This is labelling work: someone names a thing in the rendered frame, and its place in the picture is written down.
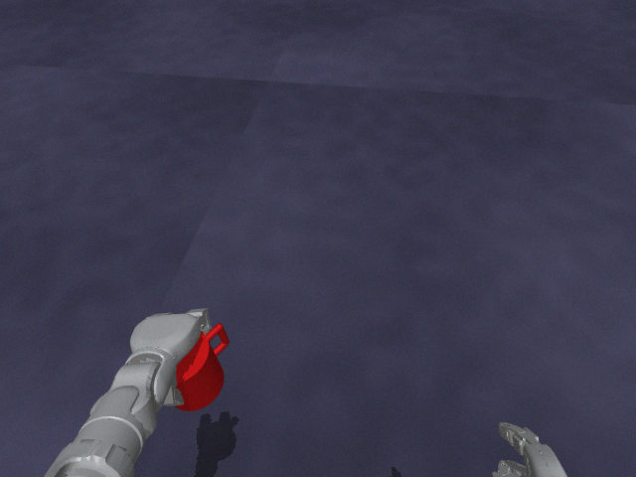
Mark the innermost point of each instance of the left robot hand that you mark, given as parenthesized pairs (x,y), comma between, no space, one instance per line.
(175,334)

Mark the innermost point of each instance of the mug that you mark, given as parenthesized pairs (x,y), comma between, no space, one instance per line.
(200,376)

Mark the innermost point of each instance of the right robot hand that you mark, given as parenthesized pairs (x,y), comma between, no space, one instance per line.
(540,460)

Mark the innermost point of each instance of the left robot arm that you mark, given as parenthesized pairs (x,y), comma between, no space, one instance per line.
(112,438)

